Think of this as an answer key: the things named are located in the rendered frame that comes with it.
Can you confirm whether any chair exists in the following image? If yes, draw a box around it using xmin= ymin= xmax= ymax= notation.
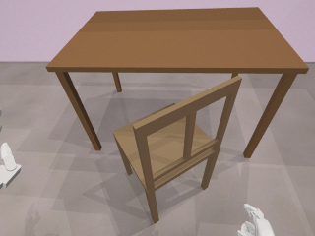
xmin=112 ymin=76 xmax=242 ymax=224

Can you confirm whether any robot right hand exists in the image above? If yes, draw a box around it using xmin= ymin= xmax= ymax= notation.
xmin=237 ymin=204 xmax=275 ymax=236

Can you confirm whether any robot left hand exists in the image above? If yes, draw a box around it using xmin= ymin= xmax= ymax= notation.
xmin=0 ymin=108 xmax=22 ymax=189

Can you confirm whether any table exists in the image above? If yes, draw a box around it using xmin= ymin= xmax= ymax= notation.
xmin=45 ymin=7 xmax=309 ymax=158

